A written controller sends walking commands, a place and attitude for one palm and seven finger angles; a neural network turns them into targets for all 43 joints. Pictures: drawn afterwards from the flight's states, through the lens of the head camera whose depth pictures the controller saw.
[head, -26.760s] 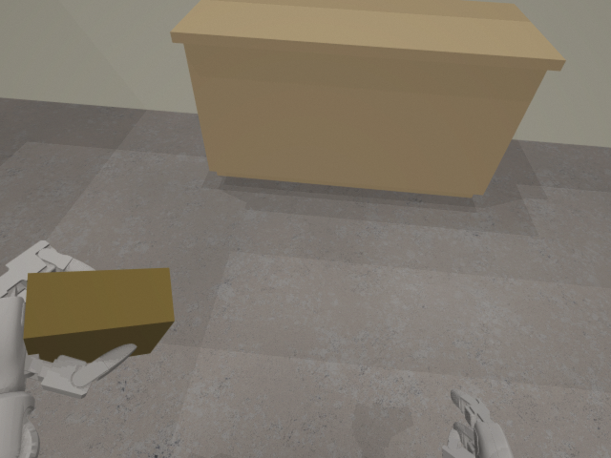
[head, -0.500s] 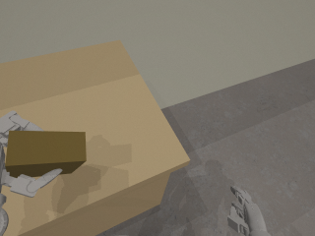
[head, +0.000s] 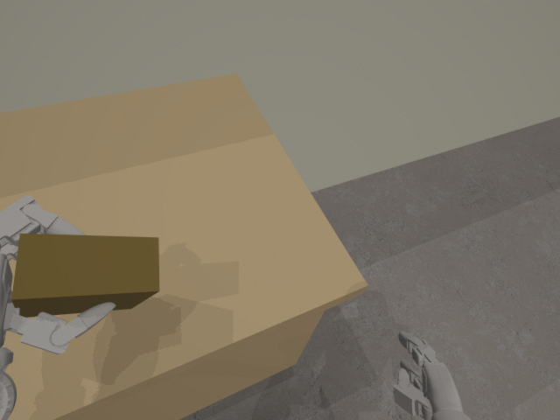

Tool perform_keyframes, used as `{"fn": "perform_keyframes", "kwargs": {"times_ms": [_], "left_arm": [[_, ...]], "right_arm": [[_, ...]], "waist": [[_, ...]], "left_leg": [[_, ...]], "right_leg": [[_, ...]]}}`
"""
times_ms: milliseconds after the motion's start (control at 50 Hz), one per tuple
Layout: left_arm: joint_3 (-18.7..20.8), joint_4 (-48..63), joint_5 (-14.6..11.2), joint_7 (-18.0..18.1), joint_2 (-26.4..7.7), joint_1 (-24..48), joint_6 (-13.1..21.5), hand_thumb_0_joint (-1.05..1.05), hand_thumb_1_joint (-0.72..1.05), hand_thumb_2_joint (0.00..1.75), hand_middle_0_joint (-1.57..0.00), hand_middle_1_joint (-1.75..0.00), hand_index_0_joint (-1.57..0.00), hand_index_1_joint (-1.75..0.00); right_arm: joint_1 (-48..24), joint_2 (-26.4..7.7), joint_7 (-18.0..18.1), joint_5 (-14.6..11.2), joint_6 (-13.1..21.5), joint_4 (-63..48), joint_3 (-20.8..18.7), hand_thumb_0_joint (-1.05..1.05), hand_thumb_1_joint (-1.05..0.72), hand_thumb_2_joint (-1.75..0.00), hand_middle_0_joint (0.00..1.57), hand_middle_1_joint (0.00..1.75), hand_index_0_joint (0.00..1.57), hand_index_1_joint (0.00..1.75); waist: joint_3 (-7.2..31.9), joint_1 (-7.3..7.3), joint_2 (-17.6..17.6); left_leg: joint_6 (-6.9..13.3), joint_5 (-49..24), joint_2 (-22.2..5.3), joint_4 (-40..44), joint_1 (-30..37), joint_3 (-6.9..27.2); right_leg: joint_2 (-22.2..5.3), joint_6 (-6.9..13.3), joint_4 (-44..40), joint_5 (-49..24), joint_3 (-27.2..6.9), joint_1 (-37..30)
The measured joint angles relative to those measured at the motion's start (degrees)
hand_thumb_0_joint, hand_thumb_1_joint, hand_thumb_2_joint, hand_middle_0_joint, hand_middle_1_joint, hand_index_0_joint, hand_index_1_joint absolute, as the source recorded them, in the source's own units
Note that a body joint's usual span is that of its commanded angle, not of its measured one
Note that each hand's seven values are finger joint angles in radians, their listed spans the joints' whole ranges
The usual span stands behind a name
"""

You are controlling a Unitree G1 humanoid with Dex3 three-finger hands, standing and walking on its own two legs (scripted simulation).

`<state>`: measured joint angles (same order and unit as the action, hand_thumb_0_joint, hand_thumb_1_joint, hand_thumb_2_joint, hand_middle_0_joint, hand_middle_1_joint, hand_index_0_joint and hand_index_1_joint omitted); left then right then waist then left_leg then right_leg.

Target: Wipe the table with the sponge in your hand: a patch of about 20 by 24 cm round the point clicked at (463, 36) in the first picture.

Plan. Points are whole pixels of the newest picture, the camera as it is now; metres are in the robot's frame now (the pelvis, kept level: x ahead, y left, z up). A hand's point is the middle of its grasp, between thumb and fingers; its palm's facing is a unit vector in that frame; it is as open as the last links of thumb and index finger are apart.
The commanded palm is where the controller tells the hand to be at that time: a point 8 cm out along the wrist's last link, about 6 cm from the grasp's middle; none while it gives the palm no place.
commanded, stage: come to a stop and stand still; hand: left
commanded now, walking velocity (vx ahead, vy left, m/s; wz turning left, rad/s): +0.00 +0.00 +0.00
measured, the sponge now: (105, 278) +0.23 +0.22 +0.12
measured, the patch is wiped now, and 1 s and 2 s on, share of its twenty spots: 0.00 0.00 0.00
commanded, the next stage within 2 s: look again from close up in 0.26 s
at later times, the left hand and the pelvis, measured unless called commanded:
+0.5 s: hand (48, 301) +0.19 +0.24 +0.15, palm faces +0.35 -0.84 -0.42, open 9.8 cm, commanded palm +0.14 +0.28 +0.17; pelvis -0.02 +0.00 +0.00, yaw +0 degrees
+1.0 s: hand (90, 291) +0.21 +0.21 +0.16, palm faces +0.33 -0.86 -0.40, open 9.8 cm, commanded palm +0.15 +0.25 +0.17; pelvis -0.01 -0.03 +0.00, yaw -1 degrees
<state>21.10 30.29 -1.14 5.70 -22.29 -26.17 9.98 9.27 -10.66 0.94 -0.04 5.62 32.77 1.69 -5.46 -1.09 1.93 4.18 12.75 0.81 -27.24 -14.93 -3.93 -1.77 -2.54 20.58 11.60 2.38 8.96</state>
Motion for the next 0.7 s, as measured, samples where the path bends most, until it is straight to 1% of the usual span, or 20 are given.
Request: {"fn": "perform_keyframes", "kwargs": {"times_ms": [140,300,500,700], "left_arm": [[0.0,-1.0,0.0,-0.1,0.0,-0.3,0.9,0.00,-0.47,1.04,-0.76,-1.36,-0.76,-1.36],[-0.5,-1.3,0.1,-0.2,0.3,-1.0,1.3,0.00,-0.47,1.04,-0.76,-1.36,-0.76,-1.36],[-0.9,-2.5,0.1,-0.2,1.1,-0.6,1.5,0.00,-0.47,1.04,-0.77,-1.36,-0.76,-1.36],[-1.8,-2.5,-0.1,-0.2,1.6,-0.8,0.9,0.00,-0.47,1.04,-0.77,-1.36,-0.76,-1.36]], "right_arm": [[0.9,-0.4,0.2,-0.2,0.3,0.0,-0.4,0.01,-0.90,-0.89,0.20,0.30,0.21,0.30],[1.6,-0.4,0.3,-0.3,0.8,0.3,-0.5,0.01,-0.90,-0.89,0.20,0.30,0.21,0.30],[1.9,-0.4,0.5,-0.4,1.3,0.5,-0.4,0.01,-0.90,-0.89,0.20,0.30,0.21,0.30],[1.9,-0.8,0.7,-0.6,1.5,0.6,-0.6,0.01,-0.90,-0.89,0.20,0.30,0.21,0.30]], "waist": [[0.4,0.40,-0.4],[0.7,0.47,-0.9],[1.4,0.26,-1.7],[1.9,0.48,-2.2]], "left_leg": [[0.5,-0.8,0.4,0.4,-0.2,-0.3],[0.6,-1.5,0.5,0.7,-0.1,-0.4],[0.2,-2.2,0.2,1.1,0.1,-0.2],[-0.7,-2.2,-0.6,1.1,0.3,0.3]], "right_leg": [[-0.4,-0.1,-0.1,-0.7,-0.2,0.3],[-0.5,-0.1,0.2,-1.1,-0.3,0.5],[-0.2,0.1,0.3,-1.4,-0.2,0.5],[0.7,0.7,0.0,-1.4,0.2,0.2]]}}
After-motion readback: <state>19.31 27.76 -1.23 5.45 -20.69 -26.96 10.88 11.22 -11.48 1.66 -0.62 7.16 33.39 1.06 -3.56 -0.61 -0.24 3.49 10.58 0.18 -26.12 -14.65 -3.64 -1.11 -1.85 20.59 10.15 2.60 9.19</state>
